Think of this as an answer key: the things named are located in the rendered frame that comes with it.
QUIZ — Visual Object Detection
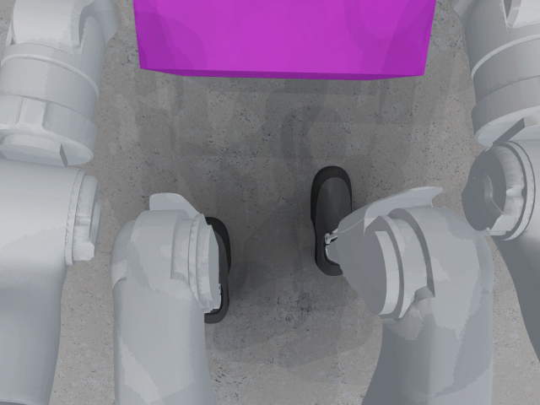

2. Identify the carton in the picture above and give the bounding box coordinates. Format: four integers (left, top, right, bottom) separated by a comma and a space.
132, 0, 436, 80

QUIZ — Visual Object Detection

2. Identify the robot left foot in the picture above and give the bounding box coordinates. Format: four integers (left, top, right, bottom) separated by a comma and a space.
204, 217, 231, 324

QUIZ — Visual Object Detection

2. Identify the robot right upper arm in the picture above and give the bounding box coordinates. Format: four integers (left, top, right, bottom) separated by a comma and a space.
462, 139, 540, 362

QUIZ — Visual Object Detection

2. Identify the left robot forearm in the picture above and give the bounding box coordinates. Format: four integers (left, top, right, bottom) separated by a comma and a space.
0, 0, 118, 167

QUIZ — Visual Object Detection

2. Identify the robot foot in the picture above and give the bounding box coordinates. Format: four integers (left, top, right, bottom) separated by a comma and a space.
204, 217, 231, 324
310, 166, 352, 276

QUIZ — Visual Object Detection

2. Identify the right robot forearm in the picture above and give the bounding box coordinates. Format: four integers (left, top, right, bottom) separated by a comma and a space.
449, 0, 540, 147

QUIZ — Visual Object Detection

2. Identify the robot right foot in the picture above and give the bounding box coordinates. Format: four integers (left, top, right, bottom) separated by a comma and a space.
310, 166, 352, 276

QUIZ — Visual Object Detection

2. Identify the robot left upper arm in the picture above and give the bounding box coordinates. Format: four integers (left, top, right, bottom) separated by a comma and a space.
0, 158, 102, 405

